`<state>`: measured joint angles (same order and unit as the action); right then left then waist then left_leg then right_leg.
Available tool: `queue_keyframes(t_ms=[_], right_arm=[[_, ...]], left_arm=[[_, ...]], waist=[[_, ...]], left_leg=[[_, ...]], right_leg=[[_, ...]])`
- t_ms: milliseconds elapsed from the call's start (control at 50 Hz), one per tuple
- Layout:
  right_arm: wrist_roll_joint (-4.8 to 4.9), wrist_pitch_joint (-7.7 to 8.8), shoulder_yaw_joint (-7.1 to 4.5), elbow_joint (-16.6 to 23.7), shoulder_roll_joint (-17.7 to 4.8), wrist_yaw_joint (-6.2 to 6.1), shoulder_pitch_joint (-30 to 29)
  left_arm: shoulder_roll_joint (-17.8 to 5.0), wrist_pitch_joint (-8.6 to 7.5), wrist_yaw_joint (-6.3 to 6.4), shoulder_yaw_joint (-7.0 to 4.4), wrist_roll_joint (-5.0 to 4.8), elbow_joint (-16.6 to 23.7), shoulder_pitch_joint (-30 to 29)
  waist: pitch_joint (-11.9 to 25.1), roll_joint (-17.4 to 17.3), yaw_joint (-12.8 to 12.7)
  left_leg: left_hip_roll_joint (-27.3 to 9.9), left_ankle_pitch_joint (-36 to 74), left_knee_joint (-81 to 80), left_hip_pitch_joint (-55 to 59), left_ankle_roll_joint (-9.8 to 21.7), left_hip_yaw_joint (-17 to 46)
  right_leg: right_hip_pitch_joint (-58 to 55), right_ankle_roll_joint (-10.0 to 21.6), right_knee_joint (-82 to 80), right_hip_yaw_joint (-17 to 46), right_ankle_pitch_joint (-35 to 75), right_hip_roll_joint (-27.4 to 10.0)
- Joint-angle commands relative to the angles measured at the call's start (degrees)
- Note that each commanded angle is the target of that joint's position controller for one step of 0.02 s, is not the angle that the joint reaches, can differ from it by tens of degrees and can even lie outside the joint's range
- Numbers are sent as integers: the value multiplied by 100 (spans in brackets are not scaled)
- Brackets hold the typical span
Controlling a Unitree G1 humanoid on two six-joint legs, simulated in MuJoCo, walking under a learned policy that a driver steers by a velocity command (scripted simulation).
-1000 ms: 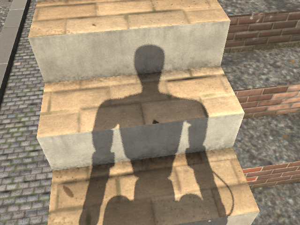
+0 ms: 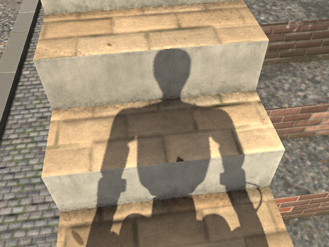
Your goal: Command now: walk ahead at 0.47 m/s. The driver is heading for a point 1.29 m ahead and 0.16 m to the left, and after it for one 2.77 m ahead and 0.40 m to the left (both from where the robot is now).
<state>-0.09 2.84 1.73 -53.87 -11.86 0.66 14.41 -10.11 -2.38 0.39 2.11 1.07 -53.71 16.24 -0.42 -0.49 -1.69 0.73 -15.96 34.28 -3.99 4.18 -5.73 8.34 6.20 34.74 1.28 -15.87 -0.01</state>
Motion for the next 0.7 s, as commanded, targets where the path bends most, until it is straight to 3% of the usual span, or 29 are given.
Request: queue_keyframes(t_ms=[20, 120, 160, 180, 200, 220, 240, 260, 280, 300, 320, 340, 360, 380, 400, 420, 440, 460, 480, 500, 520, 540, 560, 580, 600, 620, 640, 660, 700], right_arm=[[2, 209, -130, 299, -694, 127, 88], [-26, 397, -108, 437, -820, 150, -85], [-133, 354, -141, 452, -1005, 56, -105], [-161, 355, -161, 434, -1095, 45, -305], [-215, 292, -236, 381, -1277, 45, -680], [-229, 296, -320, 357, -1480, 71, -1112], [-222, 327, -367, 373, -1395, 66, -1242], [-157, 422, -416, 570, -1385, 33, -1781], [-29, 491, -436, 868, -1169, 2, -2426], [86, 514, -303, 1335, -546, -133, -2335], [271, 471, -151, 1706, -232, -288, -2298], [279, 446, -69, 2017, -182, -393, -2385], [171, 460, 12, 2250, 3, -409, -2331], [-61, 419, 73, 2356, 2, -356, -2394], [-184, 431, 98, 2529, -94, -221, -2659], [-315, 346, 149, 2719, -41, -119, -2345], [-375, 120, 354, 2853, 30, 23, -1936], [-346, 16, 229, 2650, -328, -23, -1678], [-147, -173, 51, 2134, -510, -48, -299], [-58, -101, -65, 2009, -750, -24, -269], [20, -155, -297, 1717, -926, -131, 702], [69, -207, -476, 1335, -1365, -151, 557], [47, -177, -703, 1186, -1669, -50, 379], [70, -190, -743, 935, -1551, 30, 220], [-74, -217, -698, 591, -1322, -48, -117], [-223, -132, -505, 182, -612, -64, -246], [-385, -76, -415, -73, -137, -22, -394], [-399, 46, -357, -177, 133, -4, -344], [-342, 293, -367, -507, 248, -15, -112]], left_arm=[[-727, -40, -40, -161, 39, 123, 248], [-1330, -178, -148, -359, 79, 190, -553], [-1334, -265, -148, -435, 92, 226, -496], [-1280, -308, -146, -450, 38, 213, -275], [-1019, -358, -185, -412, -65, 135, 11], [-780, -366, -211, -332, -64, 250, 112], [-795, -316, -197, -306, -9, 219, 358], [-740, -364, -115, -242, 261, -60, 1217], [-647, -395, -44, -235, 348, -612, 2066], [-1178, -487, 37, -312, 651, -723, 1431], [-1418, -507, 73, -416, 757, -726, 1646], [-1250, -487, -5, -397, 811, -785, 1496], [-1031, -445, -57, -339, 707, -825, 1079], [-1042, -416, -91, -335, 615, -831, 890], [-893, -398, -117, -301, 472, -804, 827], [-951, -426, -96, -318, 313, -652, 214], [-1379, -514, -95, -414, -112, -141, -1177], [-1698, -657, 27, -490, -446, 88, -1382], [-2208, -787, -12, -566, -424, 133, -909], [-1894, -861, -148, -548, -618, 56, -48], [-2088, -889, -304, -673, -489, -135, 730], [-1671, -749, -467, -653, -252, -280, 1146], [-1069, -661, -387, -708, -183, -320, 1185], [-447, -640, -235, -524, -80, 181, 189], [-430, -414, -200, -480, 50, 690, -387], [-164, -284, -150, -332, 253, 980, -632], [-15, -213, -136, -276, 206, 964, -426], [-82, -142, -166, -267, 160, 911, -248], [-94, -129, -217, -289, 62, 836, -161]], waist=[[188, 209, 82], [-255, 603, 585], [-205, 241, 521], [-53, -276, 262], [-1, -940, -194], [-54, -1446, -658], [-11, -1082, -866], [-168, -56, -1284], [-211, 2060, -1614], [-100, 2765, -698], [534, 2102, -681], [605, 1039, -410], [445, 332, 67], [451, -119, 329], [279, -545, 283], [198, -346, 705], [-107, 263, 1235], [340, 378, 1166], [1429, 590, 1525], [2772, -256, 1090], [3916, -280, 1128], [4165, -1827, 815], [4268, -1091, 505], [3598, -213, 560], [2350, -201, 373], [546, -190, 121], [-64, -115, -111], [-238, 58, -179], [-385, 305, -228]], left_leg=[[-521, 4792, 615, -227, 300, 452], [-191, 2818, -738, -1078, 186, 318], [-156, 4233, -1592, -924, 77, 180], [-221, 5631, -1684, -599, 36, 186], [-430, 7515, -1134, 33, 92, 303], [-679, 9289, -316, 513, 349, 487], [-767, 9455, 573, 723, 491, 601], [-468, 8052, 2192, -247, 366, 397], [529, 1959, 5283, -2360, -70, -45], [726, -1581, 8339, -5004, -154, 765], [663, -2573, 9790, -6442, 75, 1781], [611, -2924, 10530, -7527, 354, 2053], [551, -2933, 11149, -8259, 506, 2141], [523, -2597, 10756, -8438, 470, 1807], [449, -2522, 10098, -8365, 381, 894], [70, -2261, 8763, -7228, 362, 588], [-296, -2104, 5160, -4186, 353, -56], [-26, -2026, 4331, -2226, 375, 155], [409, -1865, 4887, -1046, 355, -197], [232, -1229, 3586, 177, 567, 553], [21, -1368, 1963, 849, 615, 1698], [-759, -2307, 459, 1093, 984, 3399], [-1298, -1832, 0, 1545, 1217, 4183], [-1233, -1189, -190, 517, 725, 3566], [-1432, -3095, -791, -1007, 499, 3967], [-1249, -3358, -875, -2442, 413, 3575], [-964, -3223, -780, -2964, 391, 2852], [-840, -3025, -937, -3139, 385, 2364], [-897, -2765, -1099, -3329, 633, 2039]], right_leg=[[6, 332, -125, 301, 4126, -386], [-400, 349, 123, 197, 6730, -531], [-569, 127, 758, 59, 6431, -429], [-348, -50, 868, -96, 5053, -228], [323, -217, 442, -352, 2177, 108], [953, -157, -621, -497, 173, 126], [930, -35, -1941, -539, 532, -9], [-38, -105, -3191, -899, 1776, 102], [-1488, 503, -3794, -206, 5071, -688], [-2856, 718, -1666, 324, 8882, -1539], [-3748, 866, -1260, 539, 8736, -2208], [-3840, 662, -1252, 601, 7573, -2550], [-3423, 421, -1261, 516, 6853, -2673], [-3238, 140, -1248, 135, 5898, -2328], [-2650, 23, -1629, -283, 5631, -1964], [-1401, -100, -2380, -634, 5289, -1861], [1276, -52, -3724, -995, 4450, -1735], [1803, 354, -3112, -811, 7493, -1466], [1123, 706, -1959, -783, 11379, -1854], [795, 426, -262, -301, 11044, -1527], [332, 236, 1119, -97, 8807, -1192], [1208, -51, 3784, -257, 2602, 237], [2351, -519, 7627, 1184, 936, 965], [2680, -377, 8500, 1572, 1541, 696], [3396, -253, 8716, 1145, 1340, 459], [4015, -161, 8514, 730, 898, 144], [4132, -52, 8439, 730, 336, 203], [4053, -53, 8041, 541, 73, 209], [4091, -96, 7705, 271, 287, 315]])
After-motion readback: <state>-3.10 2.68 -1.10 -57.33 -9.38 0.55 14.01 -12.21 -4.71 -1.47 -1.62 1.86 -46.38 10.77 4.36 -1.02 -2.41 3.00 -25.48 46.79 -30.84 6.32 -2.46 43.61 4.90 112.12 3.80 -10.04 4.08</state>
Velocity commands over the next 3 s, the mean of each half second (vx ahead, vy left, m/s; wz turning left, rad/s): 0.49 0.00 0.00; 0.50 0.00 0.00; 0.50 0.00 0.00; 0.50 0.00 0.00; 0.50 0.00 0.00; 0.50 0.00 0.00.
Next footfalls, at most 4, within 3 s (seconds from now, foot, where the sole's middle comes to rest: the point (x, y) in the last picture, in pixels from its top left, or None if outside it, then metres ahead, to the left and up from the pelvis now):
0.54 left None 0.17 0.14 -0.58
0.98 right None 0.09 -0.07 -0.59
1.74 left None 0.03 0.18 -0.59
2.08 right None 0.17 -0.04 -0.59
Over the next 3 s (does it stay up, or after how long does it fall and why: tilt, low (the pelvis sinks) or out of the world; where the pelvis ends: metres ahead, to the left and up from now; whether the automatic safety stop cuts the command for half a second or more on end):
stays up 0.49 0.00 0.40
